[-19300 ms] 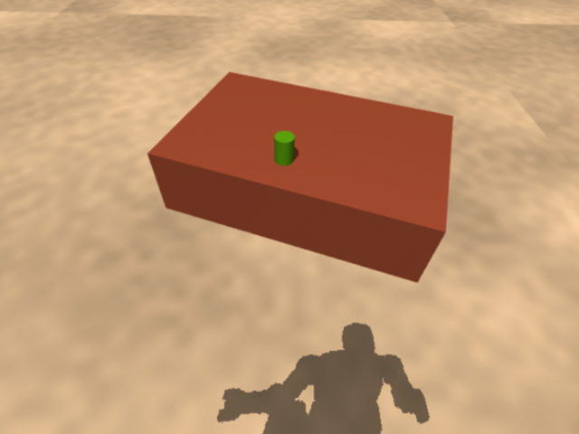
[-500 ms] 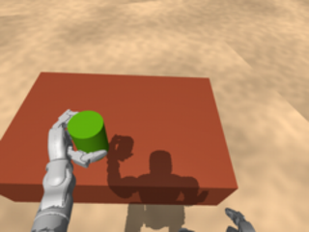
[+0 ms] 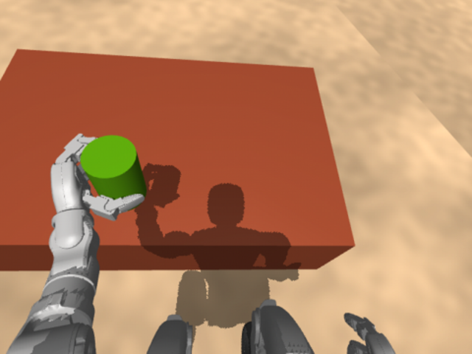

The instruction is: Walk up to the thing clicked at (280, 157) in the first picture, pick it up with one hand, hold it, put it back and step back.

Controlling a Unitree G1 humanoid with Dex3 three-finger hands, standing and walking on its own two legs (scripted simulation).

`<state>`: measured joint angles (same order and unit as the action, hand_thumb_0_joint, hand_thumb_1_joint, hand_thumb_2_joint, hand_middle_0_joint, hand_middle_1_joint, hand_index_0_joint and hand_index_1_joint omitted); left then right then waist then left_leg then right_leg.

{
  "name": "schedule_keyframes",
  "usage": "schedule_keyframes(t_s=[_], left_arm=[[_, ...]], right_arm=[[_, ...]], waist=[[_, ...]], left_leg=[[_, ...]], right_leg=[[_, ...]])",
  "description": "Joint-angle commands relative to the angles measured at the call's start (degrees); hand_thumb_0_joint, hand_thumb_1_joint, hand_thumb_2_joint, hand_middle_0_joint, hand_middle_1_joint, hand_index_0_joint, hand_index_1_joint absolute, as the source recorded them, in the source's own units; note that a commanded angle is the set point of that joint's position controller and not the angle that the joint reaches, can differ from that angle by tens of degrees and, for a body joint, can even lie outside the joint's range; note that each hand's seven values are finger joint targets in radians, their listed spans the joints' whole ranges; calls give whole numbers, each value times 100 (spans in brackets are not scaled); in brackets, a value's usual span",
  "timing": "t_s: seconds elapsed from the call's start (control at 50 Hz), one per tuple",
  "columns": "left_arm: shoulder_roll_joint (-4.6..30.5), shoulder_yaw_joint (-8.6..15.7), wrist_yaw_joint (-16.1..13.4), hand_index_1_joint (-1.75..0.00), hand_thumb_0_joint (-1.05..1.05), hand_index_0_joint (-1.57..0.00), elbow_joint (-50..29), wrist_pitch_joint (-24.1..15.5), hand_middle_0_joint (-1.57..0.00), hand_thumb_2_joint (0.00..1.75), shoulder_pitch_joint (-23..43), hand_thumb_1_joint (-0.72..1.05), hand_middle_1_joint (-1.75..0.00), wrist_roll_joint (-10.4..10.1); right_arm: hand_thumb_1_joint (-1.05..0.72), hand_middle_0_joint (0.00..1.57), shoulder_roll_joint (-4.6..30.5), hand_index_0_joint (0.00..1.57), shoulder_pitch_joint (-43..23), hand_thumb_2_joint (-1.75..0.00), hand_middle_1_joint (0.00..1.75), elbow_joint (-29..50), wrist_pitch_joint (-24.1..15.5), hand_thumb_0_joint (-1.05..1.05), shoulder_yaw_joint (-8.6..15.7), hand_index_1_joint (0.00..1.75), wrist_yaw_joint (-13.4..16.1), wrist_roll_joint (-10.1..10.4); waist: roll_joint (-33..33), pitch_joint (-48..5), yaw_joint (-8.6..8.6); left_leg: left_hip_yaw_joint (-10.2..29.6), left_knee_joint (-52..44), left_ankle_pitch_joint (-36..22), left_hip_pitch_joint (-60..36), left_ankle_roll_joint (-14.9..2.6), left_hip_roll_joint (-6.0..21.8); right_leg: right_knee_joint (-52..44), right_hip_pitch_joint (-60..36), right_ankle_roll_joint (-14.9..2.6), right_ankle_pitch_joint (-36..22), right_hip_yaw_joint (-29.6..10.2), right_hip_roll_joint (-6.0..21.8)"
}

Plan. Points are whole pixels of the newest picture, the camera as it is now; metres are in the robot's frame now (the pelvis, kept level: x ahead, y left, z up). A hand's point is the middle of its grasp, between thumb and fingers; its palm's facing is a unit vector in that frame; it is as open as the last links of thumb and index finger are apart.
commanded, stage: crouch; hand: left
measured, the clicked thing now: (117, 175) +0.41 +0.18 +0.02
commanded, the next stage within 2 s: lower in 1.20 s
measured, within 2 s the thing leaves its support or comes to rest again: neither
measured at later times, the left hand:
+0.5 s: hand (118, 170) +0.49 +0.22 -0.11, palm faces +0.22 -0.98 -0.01, open 11.3 cm
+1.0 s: hand (121, 170) +0.52 +0.23 -0.16, palm faces +0.21 -0.98 -0.01, open 11.3 cm
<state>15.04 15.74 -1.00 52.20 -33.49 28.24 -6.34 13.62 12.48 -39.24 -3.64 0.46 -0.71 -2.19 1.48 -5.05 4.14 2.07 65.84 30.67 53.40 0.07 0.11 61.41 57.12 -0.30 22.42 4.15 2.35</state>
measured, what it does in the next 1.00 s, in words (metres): lowers itself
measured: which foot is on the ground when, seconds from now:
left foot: down 0.00-1.00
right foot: down 0.00-1.00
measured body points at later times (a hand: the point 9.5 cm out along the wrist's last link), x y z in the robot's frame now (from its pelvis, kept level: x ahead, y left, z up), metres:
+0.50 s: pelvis -0.03 +0.01 -0.12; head +0.16 +0.04 +0.29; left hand +0.47 +0.27 -0.10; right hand -0.01 -0.25 -0.23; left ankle +0.01 +0.12 -0.65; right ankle +0.07 -0.12 -0.65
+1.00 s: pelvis -0.04 +0.01 -0.17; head +0.18 +0.05 +0.22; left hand +0.50 +0.28 -0.15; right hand -0.01 -0.25 -0.28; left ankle +0.01 +0.12 -0.65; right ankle +0.07 -0.12 -0.65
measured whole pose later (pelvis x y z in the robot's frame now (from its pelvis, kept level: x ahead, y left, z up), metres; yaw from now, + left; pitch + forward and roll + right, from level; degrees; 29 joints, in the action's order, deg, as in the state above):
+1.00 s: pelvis -0.04 +0.01 -0.17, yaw -2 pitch +37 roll -5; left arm 34.6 28.4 5.2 71.6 -30.3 59.1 -1.8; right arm 15.2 13.9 -38.7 -1.3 -5.3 -1.6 -3.3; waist -1.1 -8.7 12.4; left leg 3.1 104.2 39.7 101.1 -0.9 -0.6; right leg 96.1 104.1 0.0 28.4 4.3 3.6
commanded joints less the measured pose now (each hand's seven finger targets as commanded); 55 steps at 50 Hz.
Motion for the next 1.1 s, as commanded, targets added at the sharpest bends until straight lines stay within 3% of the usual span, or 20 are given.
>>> schedule_keyframes(t_s=[0.0, 0.02, 0.08, 0.12, 0.14, 0.2, 0.24, 0.28, 0.3, 0.38, 0.4, 0.46, 0.48, 0.54, 0.58, 0.64, 0.7, 0.88, 1.02, 1.08], left_arm=[[1367, 322, 54, -142, 0, -128, -897, -934, -127, 124, 3149, -9, -141, -107], [1375, 338, 92, -141, 0, -127, -634, -931, -127, 123, 3182, -9, -139, -108], [1904, 616, 247, -141, 0, -128, -267, -910, -128, 124, 3515, -8, -139, -43], [1955, 634, 322, -141, 0, -129, -270, -874, -129, 124, 3943, -7, -139, -41], [2117, 787, 306, -142, 0, -129, -58, -824, -130, 124, 3921, -7, -139, -46], [2361, 1018, 350, -142, 0, -129, 8, -730, -129, 124, 4135, -3, -140, -38], [2361, 956, 386, -141, 0, -129, 37, -688, -129, 122, 4372, -5, -139, -6], [2428, 1089, 406, -140, 0, -130, 280, -636, -129, 121, 4286, -3, -139, 11], [2641, 1183, 402, -139, 0, -129, 161, -631, -129, 121, 4442, -2, -138, 51], [2797, 1209, 403, -139, 0, -129, 235, -595, -128, 121, 4797, 0, -138, 156], [2971, 1351, 394, -140, 0, -131, 286, -566, -130, 121, 4684, 0, -139, 182], [2980, 1313, 483, -141, 0, -131, 332, -549, -130, 122, 4807, 2, -140, 196], [3165, 1359, 501, -142, 0, -132, 164, -561, -131, 123, 4969, 2, -141, 221], [3013, 1298, 575, -142, 0, -131, 473, -462, -130, 124, 4995, 4, -141, 202], [3265, 1345, 603, -141, 0, -129, 236, -459, -129, 124, 5220, 3, -139, 205], [3131, 1203, 647, -140, 0, -128, 385, -367, -128, 124, 5307, 3, -139, 246], [3294, 1345, 625, -138, 0, -126, 398, -345, -126, 124, 5356, 2, -137, 239], [3411, 1268, 610, -138, 0, -126, 473, -223, -125, 124, 5744, 1, -137, 323], [3555, 1414, 653, -137, 0, -123, 462, -133, -123, 125, 5895, 0, -135, 319], [3660, 1460, 631, -136, 0, -122, 565, -95, -122, 124, 5900, 0, -134, 358]], right_arm=[[-90, 20, 921, 20, 614, -90, 30, 411, -108, 0, 209, 30, -36, -46], [-90, 20, 983, 20, 671, -90, 30, 417, -86, 0, 199, 30, -47, -48], [-91, 20, 1099, 20, 839, -91, 30, 340, 15, 0, 183, 30, -53, -46], [-92, 20, 1130, 20, 938, -91, 30, 288, 77, 0, 172, 30, -71, -66], [-92, 20, 1170, 20, 933, -91, 30, 297, 109, 0, 178, 30, -71, -50], [-93, 20, 1221, 20, 1003, -91, 30, 228, 167, 0, 156, 30, -65, -40], [-93, 20, 1249, 20, 1036, -91, 30, 197, 191, 0, 166, 30, -57, -26], [-93, 20, 1233, 20, 1124, -91, 30, 149, 203, 0, 124, 30, -51, -36], [-93, 20, 1240, 20, 1102, -91, 30, 139, 208, 0, 126, 30, -42, -25], [-92, 20, 1236, 20, 1103, -91, 30, 125, 209, 0, 88, 30, -24, -49], [-92, 20, 1221, 20, 1150, -91, 30, 111, 211, 0, 51, 30, -24, -52], [-92, 20, 1288, 20, 1130, -91, 30, 138, 211, 0, 22, 30, -29, -40], [-92, 20, 1283, 20, 1176, -91, 30, 131, 208, 0, 1, 30, -24, -52], [-93, 20, 1324, 20, 1225, -91, 30, 132, 186, 0, -19, 30, -14, -58], [-93, 20, 1307, 20, 1309, -91, 30, 86, 184, 0, -67, 30, -19, -66], [-93, 20, 1314, 20, 1341, -91, 30, 85, 180, 0, -77, 30, -18, -90], [-93, 20, 1367, 20, 1355, -91, 30, 65, 176, 0, -109, 30, -22, -92], [-92, 20, 1365, 20, 1365, -91, 30, 132, 205, 0, -132, 30, -13, -97], [-92, 20, 1427, 20, 1492, -91, 30, 127, 227, 0, -200, 30, -25, -125], [-92, 20, 1426, 20, 1478, -91, 30, 165, 249, 0, -205, 30, -21, -121]], waist=[[-906, -3199, 135], [-905, -3374, 167], [-926, -3742, 163], [-1107, -3903, 255], [-1001, -3875, 196], [-1020, -4057, 291], [-902, -3986, 429], [-790, -4071, 496], [-753, -4056, 468], [-996, -3848, 579], [-1032, -3914, 531], [-1237, -3821, 590], [-1361, -4076, 572], [-1386, -4043, 678], [-1559, -4282, 619], [-1578, -4286, 740], [-1673, -4240, 694], [-1601, -4283, 828], [-1830, -4523, 848], [-1692, -4408, 859]], left_leg=[[29, 20, -1405, -73, 17, -118], [75, 143, -1625, -78, 34, -101], [38, 509, -1725, 492, 15, -140], [65, 631, -1670, 605, 31, -130], [69, 637, -1507, 719, 17, -131], [96, 884, -1425, 963, -10, -111], [139, 950, -1165, 1126, -33, -103], [111, 1155, -1181, 1465, -60, -110], [122, 1189, -988, 1546, -75, -103], [127, 1305, -480, 1809, -79, -95], [103, 1369, -525, 1919, -78, -90], [251, 1363, -382, 1822, -35, -48], [227, 1448, -559, 1748, -32, -41], [250, 1640, -761, 1787, -38, -39], [162, 1759, -950, 1835, -49, -62], [163, 1922, -993, 1935, -55, -62], [252, 2007, -1180, 1892, -18, -52], [194, 2227, -557, 2354, -57, -86], [250, 2514, -1256, 2242, -16, -81], [204, 2566, -900, 2557, -49, -101]], right_leg=[[427, -734, -197, -1020, -284, -92], [602, -593, -219, -1147, -238, -105], [973, -606, -242, -1446, -314, -104], [1134, -299, -269, -1287, -301, -109], [1131, -300, -264, -1137, -300, -122], [1319, -70, -265, -1089, -299, -118], [1367, 116, -260, -831, -264, -139], [1498, 55, -242, -960, -272, -121], [1523, 183, -241, -759, -268, -132], [1639, 730, -246, -245, -267, -127], [1679, 704, -241, -259, -278, -122], [1895, 1236, -271, -71, -169, -121], [1949, 1237, -276, -177, -183, -128], [2092, 1501, -293, -325, -164, -117], [2145, 1367, -298, -479, -210, -108], [2243, 1545, -299, -520, -219, -110], [2463, 1906, -325, -540, -156, -85], [2612, 2071, -284, -129, -157, -86], [2994, 2369, -321, -585, -125, -47], [3000, 2310, -298, -393, -149, -40]])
